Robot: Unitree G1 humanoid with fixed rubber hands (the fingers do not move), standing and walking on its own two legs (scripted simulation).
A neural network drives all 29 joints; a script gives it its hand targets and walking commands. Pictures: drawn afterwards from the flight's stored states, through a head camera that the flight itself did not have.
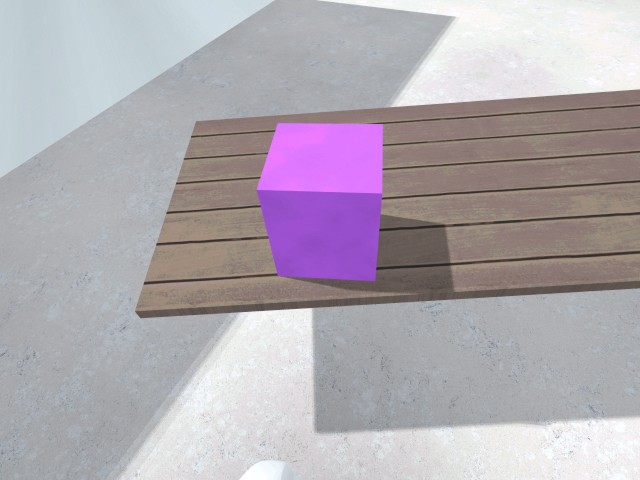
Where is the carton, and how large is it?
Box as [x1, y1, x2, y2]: [257, 123, 382, 280]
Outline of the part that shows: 278,123 257,187 258,197 278,275 374,280 381,201 382,124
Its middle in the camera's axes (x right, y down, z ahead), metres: +0.01 -0.07 +0.80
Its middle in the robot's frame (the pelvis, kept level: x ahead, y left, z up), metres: +0.64 +0.03 -0.09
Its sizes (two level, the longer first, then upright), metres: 0.210 0.200 0.250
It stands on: a table, 0.56 m high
